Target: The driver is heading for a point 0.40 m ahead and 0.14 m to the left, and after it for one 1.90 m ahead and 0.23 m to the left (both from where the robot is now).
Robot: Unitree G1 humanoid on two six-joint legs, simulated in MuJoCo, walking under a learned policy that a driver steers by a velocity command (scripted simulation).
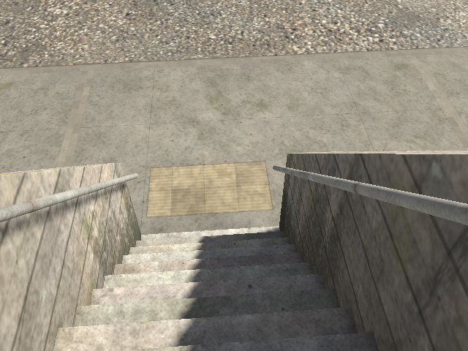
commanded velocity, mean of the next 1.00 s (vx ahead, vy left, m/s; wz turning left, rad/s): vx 0.42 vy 0.00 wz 0.56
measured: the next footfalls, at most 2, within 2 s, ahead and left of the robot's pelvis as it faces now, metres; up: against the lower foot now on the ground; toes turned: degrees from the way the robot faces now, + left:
right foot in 0.32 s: +0.26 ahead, -0.14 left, -0.22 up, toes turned +10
left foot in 0.94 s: +0.46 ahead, +0.11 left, -0.44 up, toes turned +52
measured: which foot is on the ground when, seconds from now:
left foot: down 0.00-0.34, up 0.36-0.92, down 0.94-1.00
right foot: up 0.00-0.30, down 0.32-0.90, up 0.92-1.00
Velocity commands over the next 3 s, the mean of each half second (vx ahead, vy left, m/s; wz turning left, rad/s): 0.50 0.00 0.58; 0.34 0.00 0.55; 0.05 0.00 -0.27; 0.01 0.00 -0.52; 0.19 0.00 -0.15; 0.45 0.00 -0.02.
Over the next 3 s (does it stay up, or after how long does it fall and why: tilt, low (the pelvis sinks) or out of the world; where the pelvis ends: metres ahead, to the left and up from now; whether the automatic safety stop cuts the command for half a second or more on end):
stays up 0.97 0.06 -0.95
